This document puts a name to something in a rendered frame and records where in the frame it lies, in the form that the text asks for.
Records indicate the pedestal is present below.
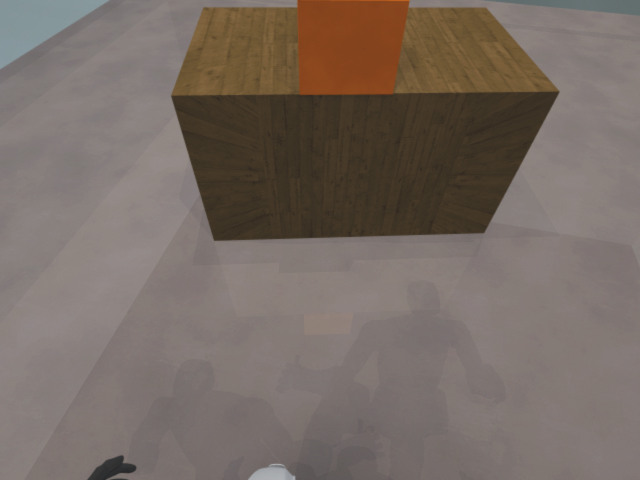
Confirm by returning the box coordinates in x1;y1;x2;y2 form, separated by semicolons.
171;7;560;241

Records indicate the carton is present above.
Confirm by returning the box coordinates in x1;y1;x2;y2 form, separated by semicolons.
297;0;410;95

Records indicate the left robot hand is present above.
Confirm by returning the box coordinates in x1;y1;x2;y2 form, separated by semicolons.
87;455;136;480

